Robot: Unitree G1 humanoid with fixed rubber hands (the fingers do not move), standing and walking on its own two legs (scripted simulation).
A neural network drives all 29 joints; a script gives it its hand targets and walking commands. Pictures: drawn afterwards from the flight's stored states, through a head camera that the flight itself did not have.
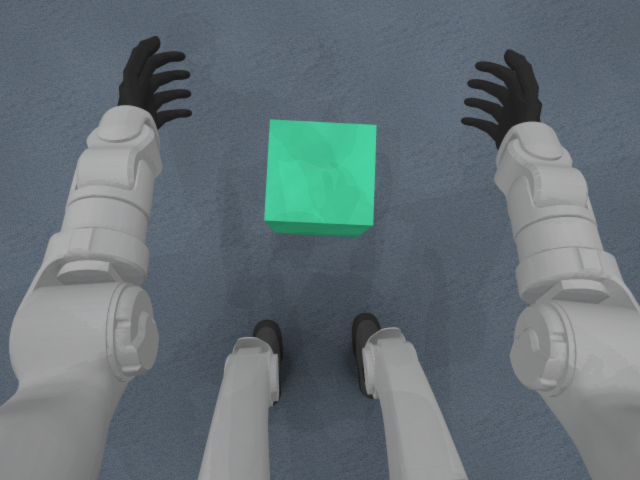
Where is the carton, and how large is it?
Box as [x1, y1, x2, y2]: [264, 119, 376, 236]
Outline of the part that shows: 270,119 264,220 276,233 357,236 372,225 376,125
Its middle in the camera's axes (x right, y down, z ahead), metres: +0.00 -0.12 +0.88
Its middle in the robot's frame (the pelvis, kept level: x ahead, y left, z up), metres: +0.53 -0.02 -0.53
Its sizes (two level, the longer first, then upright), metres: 0.210 0.200 0.250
